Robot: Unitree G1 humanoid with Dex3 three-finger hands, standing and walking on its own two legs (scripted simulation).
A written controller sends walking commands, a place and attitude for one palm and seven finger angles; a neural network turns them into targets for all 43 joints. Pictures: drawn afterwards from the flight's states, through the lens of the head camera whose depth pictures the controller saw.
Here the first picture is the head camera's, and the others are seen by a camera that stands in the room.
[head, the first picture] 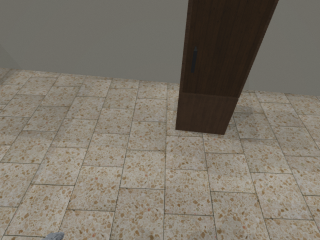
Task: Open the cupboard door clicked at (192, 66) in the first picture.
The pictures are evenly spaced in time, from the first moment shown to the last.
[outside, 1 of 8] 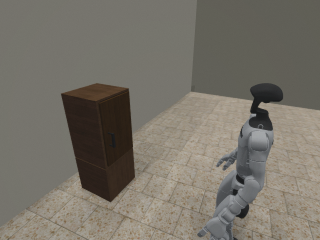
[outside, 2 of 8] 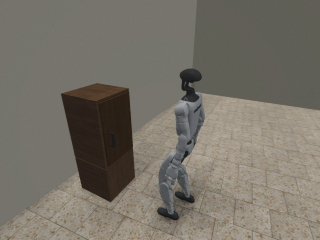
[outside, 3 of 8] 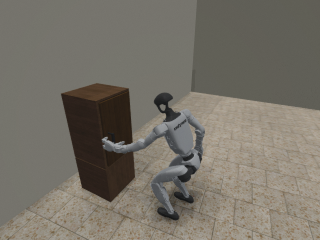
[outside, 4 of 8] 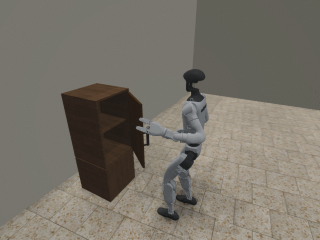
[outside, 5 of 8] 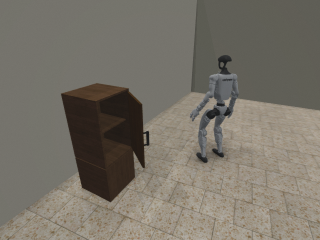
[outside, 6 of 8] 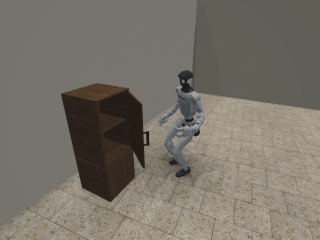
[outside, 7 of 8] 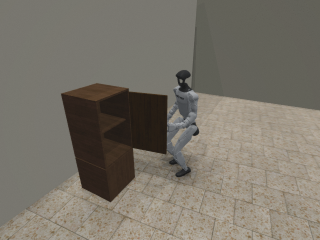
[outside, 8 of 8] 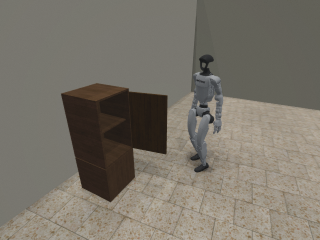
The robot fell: no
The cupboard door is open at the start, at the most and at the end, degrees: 0 101 100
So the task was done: yes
